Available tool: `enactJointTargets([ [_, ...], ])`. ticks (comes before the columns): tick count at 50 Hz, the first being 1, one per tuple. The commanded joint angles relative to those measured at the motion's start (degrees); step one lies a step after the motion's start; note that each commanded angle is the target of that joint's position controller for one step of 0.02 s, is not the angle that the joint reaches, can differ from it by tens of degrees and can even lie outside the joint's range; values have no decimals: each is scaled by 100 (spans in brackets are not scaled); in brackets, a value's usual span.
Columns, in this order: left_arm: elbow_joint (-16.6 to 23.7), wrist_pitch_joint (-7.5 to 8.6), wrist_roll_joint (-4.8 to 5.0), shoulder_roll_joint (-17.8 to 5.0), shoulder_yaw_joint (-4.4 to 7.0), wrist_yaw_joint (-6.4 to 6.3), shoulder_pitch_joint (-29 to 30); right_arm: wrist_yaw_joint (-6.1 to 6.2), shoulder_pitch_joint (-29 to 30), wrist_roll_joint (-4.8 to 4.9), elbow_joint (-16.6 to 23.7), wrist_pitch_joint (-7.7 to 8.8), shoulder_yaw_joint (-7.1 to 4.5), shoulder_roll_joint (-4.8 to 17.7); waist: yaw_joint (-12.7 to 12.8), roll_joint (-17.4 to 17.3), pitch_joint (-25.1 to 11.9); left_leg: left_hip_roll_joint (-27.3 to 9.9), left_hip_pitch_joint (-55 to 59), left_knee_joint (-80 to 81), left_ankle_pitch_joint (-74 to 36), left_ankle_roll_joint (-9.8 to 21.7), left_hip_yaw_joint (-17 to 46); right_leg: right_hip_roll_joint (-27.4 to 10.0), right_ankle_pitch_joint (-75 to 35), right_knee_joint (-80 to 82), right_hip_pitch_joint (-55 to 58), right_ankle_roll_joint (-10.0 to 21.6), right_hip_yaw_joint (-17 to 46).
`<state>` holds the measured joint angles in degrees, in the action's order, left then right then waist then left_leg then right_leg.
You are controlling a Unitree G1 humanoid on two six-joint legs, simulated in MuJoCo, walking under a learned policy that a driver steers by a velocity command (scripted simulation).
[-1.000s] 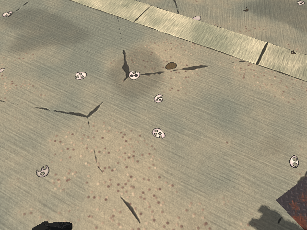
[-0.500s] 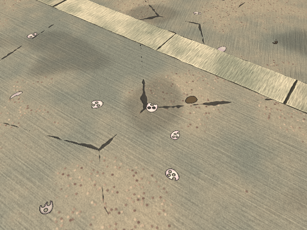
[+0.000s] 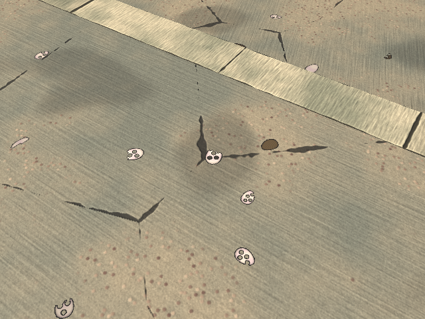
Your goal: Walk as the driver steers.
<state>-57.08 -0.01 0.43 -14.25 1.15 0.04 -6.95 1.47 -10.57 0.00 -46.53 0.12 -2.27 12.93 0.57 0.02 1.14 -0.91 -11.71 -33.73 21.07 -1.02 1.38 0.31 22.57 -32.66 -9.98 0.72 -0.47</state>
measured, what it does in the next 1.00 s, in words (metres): shifts its weight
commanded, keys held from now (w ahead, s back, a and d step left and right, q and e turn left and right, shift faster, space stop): no key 1.00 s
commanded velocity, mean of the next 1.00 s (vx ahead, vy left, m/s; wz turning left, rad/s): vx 0.01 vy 0.00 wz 0.00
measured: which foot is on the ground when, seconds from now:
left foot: down 0.00-1.00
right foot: down 0.00-1.00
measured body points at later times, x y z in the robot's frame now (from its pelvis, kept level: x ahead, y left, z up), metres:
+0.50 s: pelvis -0.04 +0.00 +0.01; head -0.04 +0.00 +0.46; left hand +0.01 +0.26 -0.14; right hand +0.02 -0.26 -0.14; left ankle -0.04 +0.14 -0.73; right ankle -0.06 -0.11 -0.73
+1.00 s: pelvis -0.05 +0.00 +0.01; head -0.04 +0.00 +0.46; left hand -0.04 +0.24 -0.15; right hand -0.04 -0.24 -0.15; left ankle -0.04 +0.14 -0.73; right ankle -0.06 -0.11 -0.73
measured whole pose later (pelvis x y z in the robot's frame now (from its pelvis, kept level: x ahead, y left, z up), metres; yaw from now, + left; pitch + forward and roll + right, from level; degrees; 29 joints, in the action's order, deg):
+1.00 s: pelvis -0.05 +0.00 +0.01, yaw +0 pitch -1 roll +0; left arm -63.8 -0.1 -0.1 -11.1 0.3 -1.9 -13.9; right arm 2.9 -14.0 -0.1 -65.1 0.1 -1.0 10.9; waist 0.0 -0.1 2.3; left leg -1.5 -11.9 -26.9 13.6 -1.8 1.5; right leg 0.7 14.8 -26.9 -10.8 0.9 -0.7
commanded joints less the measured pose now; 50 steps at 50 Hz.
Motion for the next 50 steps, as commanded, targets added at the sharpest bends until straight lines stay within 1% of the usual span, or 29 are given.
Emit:
enactJointTargets([
  [1,48,-67,3,-693,139,-81,-93,20,-168,1,74,44,-179,679,2,-52,-544,-222,408,304,-3490,180,170,-343,-3909,246,447,159,282],
  [3,-24,-72,-14,-691,146,-81,-43,55,-57,8,-8,-10,-178,681,28,-90,-462,-221,511,417,-3332,149,138,-311,-3492,381,339,149,277],
  [7,-146,-84,-31,-637,146,-103,112,95,49,-26,-228,-59,-180,690,2,-34,-243,-184,449,654,-2709,121,102,-259,-2788,645,278,97,222],
  [16,-394,-57,-66,-578,127,-152,55,150,78,-40,-760,-53,-149,672,-6,-9,28,-111,326,937,-1806,44,18,-211,-1740,965,44,62,192],
  [25,-518,-25,-75,-492,80,-178,-185,164,-76,-41,-1222,-27,-87,591,-24,16,189,-69,165,1059,-1281,12,-24,-199,-1035,1170,-204,67,227],
  [31,-552,-6,-70,-421,51,-191,-392,164,-225,-36,-1457,-4,-41,511,-32,12,229,-59,70,1100,-1130,14,-32,-188,-838,1236,-285,80,233],
  [37,-564,6,-62,-349,30,-198,-598,160,-367,-27,-1619,15,0,444,-35,-1,227,-58,-5,1114,-1112,25,-31,-171,-866,1237,-302,90,215],
  [50,-554,23,-46,-226,-1,-208,-971,155,-596,-9,-1777,22,56,340,-50,-17,207,-54,-79,1097,-1223,55,-25,-151,-1156,1167,-296,100,175],
])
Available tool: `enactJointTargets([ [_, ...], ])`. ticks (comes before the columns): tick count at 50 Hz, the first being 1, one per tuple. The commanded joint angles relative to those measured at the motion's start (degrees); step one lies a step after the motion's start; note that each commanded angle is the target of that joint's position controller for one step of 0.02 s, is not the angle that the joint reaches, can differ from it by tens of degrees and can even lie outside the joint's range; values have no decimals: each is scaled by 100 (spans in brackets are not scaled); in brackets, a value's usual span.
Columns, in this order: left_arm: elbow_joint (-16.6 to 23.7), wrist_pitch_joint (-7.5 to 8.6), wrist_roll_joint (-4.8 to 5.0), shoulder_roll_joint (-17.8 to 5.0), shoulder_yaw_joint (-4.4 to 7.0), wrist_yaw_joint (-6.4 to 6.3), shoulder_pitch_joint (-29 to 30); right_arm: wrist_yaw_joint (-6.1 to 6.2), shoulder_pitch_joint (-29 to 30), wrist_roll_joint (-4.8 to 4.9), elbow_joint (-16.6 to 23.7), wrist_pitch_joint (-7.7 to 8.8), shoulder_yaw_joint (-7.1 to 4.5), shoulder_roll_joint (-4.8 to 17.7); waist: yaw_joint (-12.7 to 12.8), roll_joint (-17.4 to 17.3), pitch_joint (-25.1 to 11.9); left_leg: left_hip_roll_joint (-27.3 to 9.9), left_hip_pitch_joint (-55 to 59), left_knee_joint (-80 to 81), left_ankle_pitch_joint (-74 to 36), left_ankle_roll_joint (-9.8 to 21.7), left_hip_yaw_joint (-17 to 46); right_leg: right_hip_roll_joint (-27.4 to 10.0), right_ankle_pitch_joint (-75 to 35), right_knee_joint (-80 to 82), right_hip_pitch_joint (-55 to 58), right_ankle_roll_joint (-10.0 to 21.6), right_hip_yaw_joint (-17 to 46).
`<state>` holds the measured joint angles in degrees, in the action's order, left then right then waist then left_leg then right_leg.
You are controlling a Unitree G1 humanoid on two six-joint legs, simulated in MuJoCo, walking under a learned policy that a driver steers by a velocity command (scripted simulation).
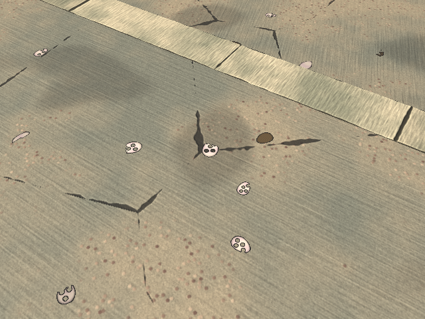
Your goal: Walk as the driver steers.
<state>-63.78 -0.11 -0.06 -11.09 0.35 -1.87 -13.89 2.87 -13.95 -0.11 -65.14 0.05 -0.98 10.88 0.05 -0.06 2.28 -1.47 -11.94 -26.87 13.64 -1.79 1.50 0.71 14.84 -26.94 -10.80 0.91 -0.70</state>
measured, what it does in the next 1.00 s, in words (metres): lifts its right foot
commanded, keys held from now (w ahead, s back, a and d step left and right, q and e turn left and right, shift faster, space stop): no key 0.64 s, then w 0.36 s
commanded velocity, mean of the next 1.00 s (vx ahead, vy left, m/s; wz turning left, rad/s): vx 0.09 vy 0.00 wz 0.00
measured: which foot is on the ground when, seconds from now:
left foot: down 0.00-1.00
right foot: down 0.00-0.90, up 0.92-1.00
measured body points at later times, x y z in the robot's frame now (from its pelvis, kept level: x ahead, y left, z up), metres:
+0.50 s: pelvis +0.00 +0.00 +0.00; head +0.02 +0.00 +0.45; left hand +0.00 +0.24 -0.16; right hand +0.00 -0.24 -0.16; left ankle +0.01 +0.14 -0.74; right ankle +0.00 -0.11 -0.74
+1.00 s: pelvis +0.07 +0.05 +0.00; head +0.07 +0.07 +0.45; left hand +0.08 +0.30 -0.16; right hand +0.04 -0.20 -0.14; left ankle +0.03 +0.13 -0.74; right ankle +0.00 -0.09 -0.67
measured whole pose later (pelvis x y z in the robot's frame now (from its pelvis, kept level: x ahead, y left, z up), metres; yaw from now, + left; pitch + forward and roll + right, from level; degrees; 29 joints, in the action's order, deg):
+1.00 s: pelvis +0.07 +0.05 +0.00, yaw +0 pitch +1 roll +0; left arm -59.8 3.7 2.6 -13.6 2.7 -1.0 -19.7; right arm 0.1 -22.6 0.6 -63.1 6.6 -2.5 10.7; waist -1.5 2.1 -1.6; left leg 1.0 -11.5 -29.7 19.5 3.3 -3.0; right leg -0.7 23.4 -59.6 -22.5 3.7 1.6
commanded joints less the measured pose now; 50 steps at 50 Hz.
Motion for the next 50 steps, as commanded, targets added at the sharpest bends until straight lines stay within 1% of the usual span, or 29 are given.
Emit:
enactJointTargets([
  [1,117,34,3,-534,78,-18,-299,15,-269,4,80,28,-71,539,0,-9,93,3,-58,409,-490,135,-36,-191,-402,590,-214,81,196],
  [32,171,62,22,-374,93,-54,-743,22,-515,23,90,18,-61,419,-10,2,140,27,-111,355,-565,169,-37,-188,-554,504,-242,69,162],
  [33,109,56,16,-312,80,-60,-857,23,-630,20,27,13,-43,339,-9,26,-4,98,-45,350,-75,174,-118,-145,43,560,-183,80,126],
  [34,97,39,49,-394,115,-78,-892,33,-652,48,14,5,-53,343,7,95,76,243,-169,184,694,212,-262,-103,1002,592,-261,151,143],
  [35,129,29,93,-562,174,-98,-892,46,-624,78,51,11,-79,398,29,223,232,363,-431,-66,1572,282,-387,-175,2063,654,-429,294,296],
  [36,171,45,121,-662,212,-106,-932,44,-519,78,131,46,-89,416,76,338,474,374,-807,-295,2042,357,-402,-410,2855,851,-596,467,635],
  [37,178,93,147,-784,258,-97,-1089,20,-370,78,235,120,-74,327,163,573,635,356,-1195,-670,1969,396,-436,-802,3318,1127,-548,691,1196],
  [38,160,153,170,-960,329,-80,-1276,-27,-272,87,322,221,-43,175,227,950,647,347,-1453,-1294,1496,392,-566,-1340,3591,1504,-377,977,1952],
  [39,174,203,172,-1071,387,-73,-1307,-84,-172,100,395,316,-40,157,252,1103,725,144,-1539,-1870,1181,460,-413,-1817,3535,1793,-495,1257,2614],
  [40,251,249,128,-1026,388,-67,-1174,-138,-123,137,450,389,-68,216,179,1012,786,-18,-1680,-2224,1317,555,-263,-2006,3300,1900,-558,1365,2840],
  [41,350,291,120,-984,384,-49,-978,-176,-143,174,494,444,-83,231,72,947,802,-135,-1716,-2199,1579,654,-166,-2007,3028,1887,-562,1316,2750],
  [42,454,318,186,-983,385,-32,-709,-202,-284,209,503,493,-85,211,-103,931,784,-214,-1417,-1596,1587,757,-135,-1890,2720,1765,-658,1143,2437],
  [43,571,311,264,-955,378,-14,-352,-212,-609,212,379,536,-110,210,-347,791,716,-97,-550,-613,1182,819,-342,-1521,2299,1548,-1026,893,1810],
  [44,609,284,286,-935,379,7,-270,-214,-1039,169,139,547,-170,236,-489,586,562,252,404,-61,466,713,-664,-1090,1909,1103,-1383,723,1242],
  [45,663,287,271,-873,364,15,-226,-217,-1506,114,-56,526,-237,336,-601,240,412,239,1040,104,228,625,-473,-745,1424,360,-1702,574,800],
  [46,760,343,186,-519,259,66,-102,-192,-2310,100,-170,521,-354,708,-853,-966,51,-822,1801,874,861,882,1125,-221,843,-1623,-2342,269,50],
  [47,982,465,192,-217,198,67,-105,-264,-2825,103,-138,583,-458,1361,-877,-2017,-93,-2019,2230,1809,1682,1703,3593,286,1620,-3111,-3513,185,-53],
  [48,1016,547,299,-387,229,79,-20,-271,-2366,18,-62,675,-341,1038,-595,-1269,276,-2307,1762,1931,2386,1941,4121,-114,1549,-4183,-3965,308,474],
  [49,1042,612,333,-488,236,130,52,-284,-1793,43,144,736,-247,719,-383,-703,600,-2077,1564,1883,2294,1730,3459,-406,878,-4498,-4273,433,612],
  [50,982,656,274,-533,261,151,9,-324,-1407,55,279,748,-201,652,-237,-476,577,-1757,1451,1901,1653,1495,2712,-577,314,-4392,-4201,469,526],
])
